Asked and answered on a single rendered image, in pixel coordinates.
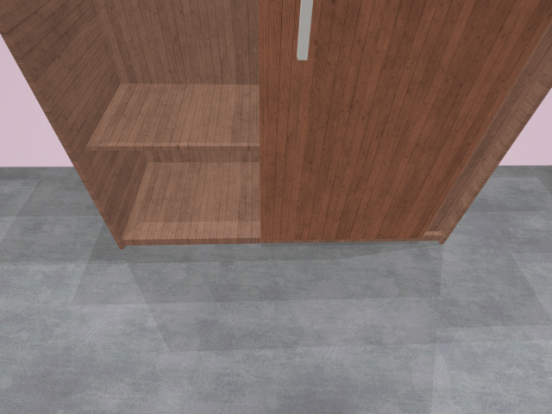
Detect wardrobe door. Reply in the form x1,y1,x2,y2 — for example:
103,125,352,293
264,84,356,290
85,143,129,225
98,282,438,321
259,0,552,241
426,19,552,231

